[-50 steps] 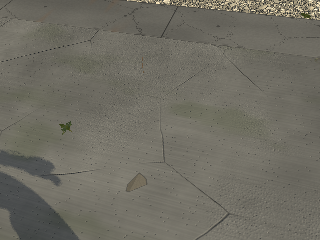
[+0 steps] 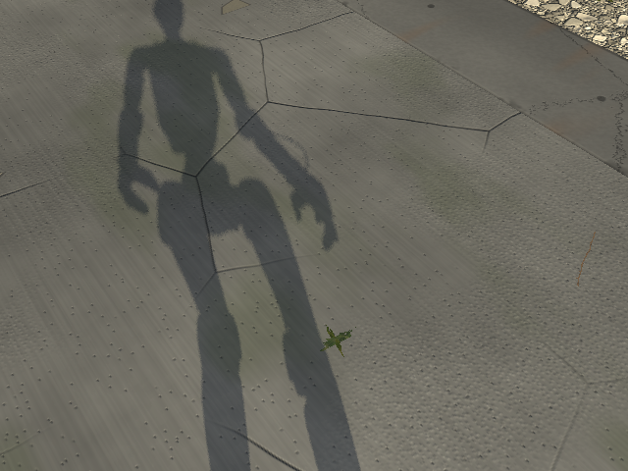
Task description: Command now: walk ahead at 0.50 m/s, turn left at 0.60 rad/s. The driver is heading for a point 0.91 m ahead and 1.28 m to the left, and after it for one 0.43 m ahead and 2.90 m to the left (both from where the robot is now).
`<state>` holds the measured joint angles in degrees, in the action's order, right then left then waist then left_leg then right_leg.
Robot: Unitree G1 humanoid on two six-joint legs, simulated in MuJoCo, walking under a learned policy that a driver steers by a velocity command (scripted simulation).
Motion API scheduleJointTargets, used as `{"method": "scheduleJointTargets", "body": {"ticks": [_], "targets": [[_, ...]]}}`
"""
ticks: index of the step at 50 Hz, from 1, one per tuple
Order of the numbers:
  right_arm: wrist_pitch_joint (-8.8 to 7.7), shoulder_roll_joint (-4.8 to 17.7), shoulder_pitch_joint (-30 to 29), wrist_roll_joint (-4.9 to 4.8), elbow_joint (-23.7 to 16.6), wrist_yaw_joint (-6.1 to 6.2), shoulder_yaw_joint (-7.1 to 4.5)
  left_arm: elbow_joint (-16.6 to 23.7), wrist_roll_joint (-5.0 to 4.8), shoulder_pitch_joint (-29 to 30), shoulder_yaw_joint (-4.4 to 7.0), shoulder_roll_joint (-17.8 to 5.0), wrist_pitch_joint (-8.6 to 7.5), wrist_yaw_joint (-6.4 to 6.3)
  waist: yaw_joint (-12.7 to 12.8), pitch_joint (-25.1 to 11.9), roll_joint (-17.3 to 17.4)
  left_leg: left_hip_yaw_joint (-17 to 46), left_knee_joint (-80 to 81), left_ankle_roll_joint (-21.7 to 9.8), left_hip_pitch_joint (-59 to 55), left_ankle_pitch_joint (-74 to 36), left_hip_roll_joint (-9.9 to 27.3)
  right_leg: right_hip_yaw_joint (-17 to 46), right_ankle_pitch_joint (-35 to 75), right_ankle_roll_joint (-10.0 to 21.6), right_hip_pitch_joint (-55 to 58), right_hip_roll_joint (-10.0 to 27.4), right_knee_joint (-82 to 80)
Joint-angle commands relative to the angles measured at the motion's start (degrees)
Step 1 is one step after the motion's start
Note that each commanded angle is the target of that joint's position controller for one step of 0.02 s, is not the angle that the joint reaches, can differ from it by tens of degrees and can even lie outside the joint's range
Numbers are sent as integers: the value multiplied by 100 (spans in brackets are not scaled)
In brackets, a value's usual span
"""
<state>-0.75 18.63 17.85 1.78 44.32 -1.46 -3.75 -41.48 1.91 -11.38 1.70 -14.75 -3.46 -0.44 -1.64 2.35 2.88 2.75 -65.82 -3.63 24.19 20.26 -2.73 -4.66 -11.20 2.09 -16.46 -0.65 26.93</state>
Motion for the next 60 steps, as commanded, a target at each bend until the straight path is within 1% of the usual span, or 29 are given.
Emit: {"method": "scheduleJointTargets", "body": {"ticks": [1,5,9,13,15,16,17,18,19,20,21,22,23,24,26,29,34,40,43,44,45,46,47,48,49,50,52,56,60], "targets": [[76,230,92,43,-384,-127,-38,59,-80,-493,183,-619,-204,43,109,-186,-849,183,-101,66,1018,-340,456,1423,907,705,871,1621,-1588],[92,129,-660,46,-668,-210,12,-128,-94,-669,219,-656,-247,71,176,-16,-776,60,462,180,1600,-1060,575,594,1461,726,1067,1568,-1806],[43,-61,-1433,10,-907,-310,121,-272,-92,-812,242,-719,-227,72,332,123,-785,-347,1872,145,1269,-1892,590,-171,1673,553,1096,1369,-1783],[41,-44,-1955,66,-1100,-352,145,-480,-91,-1198,286,-898,-144,12,483,258,-771,-731,2770,-94,951,-1448,486,-429,2174,451,1586,1582,-1588],[29,2,-1844,116,-1078,-286,119,-613,-76,-1346,292,-1024,-60,-12,395,142,-827,-894,3061,-299,505,-834,188,-574,3643,414,1889,1653,-1024],[4,63,-1514,138,-977,-241,82,-663,-66,-1379,296,-1111,-17,-21,233,-85,-871,-947,3188,-422,37,-569,-27,-659,4545,399,1984,1667,-417],[-54,144,-781,169,-732,-187,21,-679,-80,-1365,277,-1136,27,-27,-109,-499,-775,-946,3547,-565,-875,-659,-245,-799,4838,344,1830,1595,543],[-108,343,181,226,-397,-106,-78,-612,-91,-1333,223,-1033,33,-23,-519,-1074,-509,-560,3763,-729,-2321,-781,-55,-898,3927,237,1026,1438,1809],[-124,961,674,260,-355,3,-223,-243,-189,-1544,48,-393,3,71,-494,-1945,702,1968,3937,-1267,-4295,-118,1778,-911,468,-47,-1038,905,3805],[-66,1217,815,7,-399,60,-294,-127,-142,-1358,144,-695,26,82,-530,-2424,822,4061,4773,-1728,-4545,-1019,2639,-139,-2000,-183,-2001,91,5092],[-47,1065,564,-71,-302,119,-270,-38,-119,-731,207,-886,45,76,-517,-1604,122,2871,4678,-1556,-4100,-1784,2319,419,-1442,-120,-2497,429,5204],[-93,743,279,-81,-234,151,-183,-19,-182,-582,127,-682,-21,97,-310,-912,65,2069,4738,-1402,-3241,-2485,2058,448,-1051,-75,-2397,597,4824],[-140,474,47,-71,-176,149,-97,-130,-156,-682,116,-614,-19,114,-36,-556,-120,1522,4882,-1110,-2597,-2809,1728,485,-876,-59,-2053,768,4279],[-185,302,-129,-104,-139,144,-28,-222,-59,-870,118,-594,61,132,193,-377,-49,1159,5039,-955,-2097,-2990,1493,495,-808,-95,-1678,826,3965],[-292,182,-172,-114,-84,111,23,-388,22,-1128,124,-523,211,191,343,-412,32,850,5313,-908,-1726,-3043,1294,426,-640,-153,-1265,773,3746],[-370,310,60,-157,127,96,-18,-301,27,-691,132,-420,265,252,310,-126,35,667,5740,-970,-1648,-2635,1207,355,-86,-249,-1687,813,3293],[-395,278,512,-152,413,97,0,-32,-2,351,112,-357,228,250,29,198,-3,470,5900,-903,-2099,-2648,1174,319,821,-304,-2284,799,2090],[-386,349,1072,-91,801,183,20,320,-12,1297,70,-350,153,253,-215,405,5,556,5579,-838,-2837,-3447,1368,199,936,-69,-2201,481,964],[-371,542,820,-65,842,248,-16,243,-25,853,109,-460,66,202,117,243,53,607,4954,-681,-2883,-4753,1399,163,350,135,-1255,177,526],[-374,615,719,-54,850,241,-33,64,-29,292,163,-567,29,143,360,-63,66,562,4328,-594,-2773,-5439,1288,79,138,218,-452,-32,385],[-380,601,612,-79,852,217,-24,-233,8,-663,236,-713,-39,66,798,-602,-127,354,3210,-476,-2347,-5245,995,122,396,355,855,1,38],[-416,334,640,-133,682,192,55,-376,147,-1643,360,-1189,-84,-39,1103,-1406,-644,158,1562,-381,-1279,-3455,620,1363,-273,599,2373,1233,-71],[-391,-256,1374,-319,588,187,143,-368,191,-1688,500,-1759,-54,-11,697,-2061,-2049,-183,-281,-168,538,786,-410,4013,-592,1240,3552,2773,-740],[-326,338,1005,-111,689,227,16,-284,24,-1221,391,-1224,2,30,593,-1532,-1028,351,-739,-271,922,722,-47,4149,-887,1096,2882,2525,-1054],[-306,327,680,-118,645,189,-27,-226,-22,-682,283,-826,-5,35,396,-736,-647,330,-653,-264,962,207,206,3138,-826,969,2054,2349,-1156],[-286,184,507,-131,625,155,2,-228,-19,-416,225,-579,-33,50,300,-375,-496,243,-424,-234,845,-123,426,2427,-367,837,1503,2084,-1363],[-142,41,499,-25,643,70,-1,-354,-46,-356,166,-378,-94,22,120,-117,-816,128,-154,-134,540,-322,614,1450,209,603,889,1720,-1608],[27,-179,-6,-4,450,-70,23,-568,-111,-652,210,-452,-269,39,71,49,-770,-9,69,-22,989,-843,729,581,1038,621,851,1657,-1876],[12,-262,-870,-7,126,-168,73,-743,-84,-871,206,-403,-269,33,171,235,-733,-243,1147,84,1402,-1638,763,-162,1544,603,1030,1467,-1915]]}}
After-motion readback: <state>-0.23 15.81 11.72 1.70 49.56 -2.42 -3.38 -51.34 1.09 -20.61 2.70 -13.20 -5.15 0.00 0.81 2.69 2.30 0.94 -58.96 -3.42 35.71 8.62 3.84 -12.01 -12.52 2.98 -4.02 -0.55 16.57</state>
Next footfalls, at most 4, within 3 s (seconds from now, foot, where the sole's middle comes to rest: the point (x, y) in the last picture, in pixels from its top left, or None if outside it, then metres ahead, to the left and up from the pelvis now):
0.36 left None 0.32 0.15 -0.77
0.90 right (311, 381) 0.68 0.05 -0.77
1.44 left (185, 327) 0.83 0.36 -0.77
2.00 right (153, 221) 1.19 0.48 -0.77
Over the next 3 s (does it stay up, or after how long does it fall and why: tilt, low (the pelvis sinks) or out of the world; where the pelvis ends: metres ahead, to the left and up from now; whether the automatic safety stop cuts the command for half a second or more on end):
stays up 1.17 0.91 0.00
